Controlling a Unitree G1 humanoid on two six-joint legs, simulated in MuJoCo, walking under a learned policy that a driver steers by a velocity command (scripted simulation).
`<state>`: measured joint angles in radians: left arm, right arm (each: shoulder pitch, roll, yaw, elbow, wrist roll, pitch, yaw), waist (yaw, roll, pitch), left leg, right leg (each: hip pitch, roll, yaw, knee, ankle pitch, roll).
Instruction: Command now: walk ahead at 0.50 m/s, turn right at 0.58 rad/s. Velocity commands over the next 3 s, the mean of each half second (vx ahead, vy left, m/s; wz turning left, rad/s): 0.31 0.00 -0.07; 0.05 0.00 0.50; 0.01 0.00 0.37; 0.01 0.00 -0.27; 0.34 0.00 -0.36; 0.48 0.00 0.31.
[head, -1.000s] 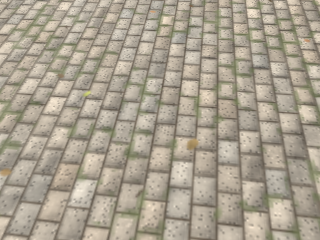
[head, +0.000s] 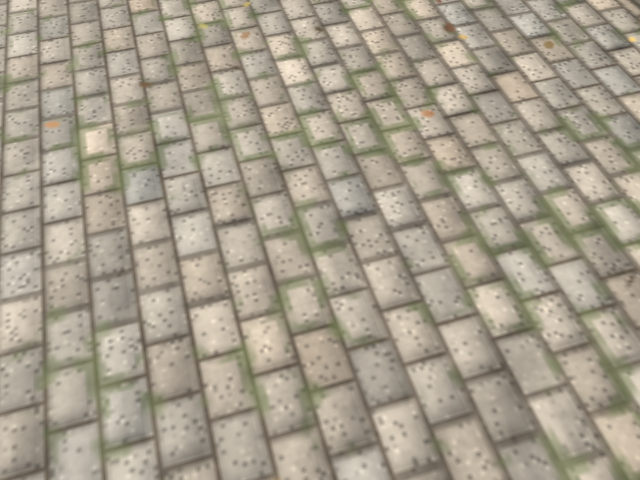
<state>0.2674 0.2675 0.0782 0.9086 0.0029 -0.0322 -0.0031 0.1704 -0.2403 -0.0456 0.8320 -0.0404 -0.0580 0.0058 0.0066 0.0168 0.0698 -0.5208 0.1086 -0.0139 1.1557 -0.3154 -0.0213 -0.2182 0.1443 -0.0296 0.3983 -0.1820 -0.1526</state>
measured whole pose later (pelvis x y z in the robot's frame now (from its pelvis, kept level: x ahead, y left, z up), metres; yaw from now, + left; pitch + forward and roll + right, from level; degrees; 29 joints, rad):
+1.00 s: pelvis +0.26 +0.00 +0.01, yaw +19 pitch +1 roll +1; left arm 0.21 0.26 0.03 0.78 0.02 0.01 0.05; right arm 0.21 -0.32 -0.10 0.81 -0.03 0.06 0.01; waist -0.02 0.06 0.03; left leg -0.51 -0.13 -0.10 1.01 -0.41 -0.02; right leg -0.20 0.02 0.00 0.41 -0.22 -0.04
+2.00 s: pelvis +0.21 +0.02 +0.00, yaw +17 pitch +1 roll +0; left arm 0.22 0.30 0.09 0.86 0.01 0.06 0.00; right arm 0.16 -0.28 -0.04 0.82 -0.01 0.03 -0.03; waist 0.02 -0.02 0.06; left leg -0.27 -0.05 -0.02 0.60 -0.41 0.00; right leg -0.28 0.06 0.16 0.48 -0.22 0.00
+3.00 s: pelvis +0.61 +0.03 -0.02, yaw +19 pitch +1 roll -1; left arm 0.41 0.20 0.02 0.99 0.03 -0.08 0.03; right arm 0.06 -0.22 -0.03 0.81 -0.04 -0.02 0.06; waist 0.03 0.01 0.07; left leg -0.52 -0.03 0.14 0.61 -0.14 0.15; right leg 0.14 0.01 -0.28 0.35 -0.46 -0.02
